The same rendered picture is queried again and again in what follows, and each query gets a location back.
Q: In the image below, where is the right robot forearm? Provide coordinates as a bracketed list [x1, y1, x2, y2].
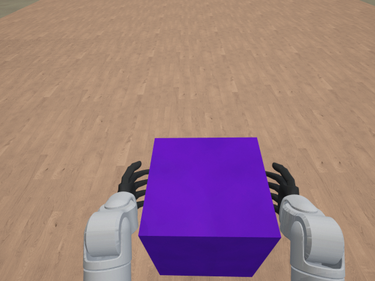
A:
[279, 194, 345, 281]

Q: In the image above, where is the left robot forearm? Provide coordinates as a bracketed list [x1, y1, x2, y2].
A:
[83, 191, 138, 281]

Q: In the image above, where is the carton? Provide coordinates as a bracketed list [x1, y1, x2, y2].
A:
[138, 138, 281, 277]

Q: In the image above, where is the left robot hand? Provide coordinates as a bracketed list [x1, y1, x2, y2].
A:
[118, 161, 149, 209]

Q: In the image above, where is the right robot hand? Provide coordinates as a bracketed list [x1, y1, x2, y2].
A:
[265, 163, 299, 214]

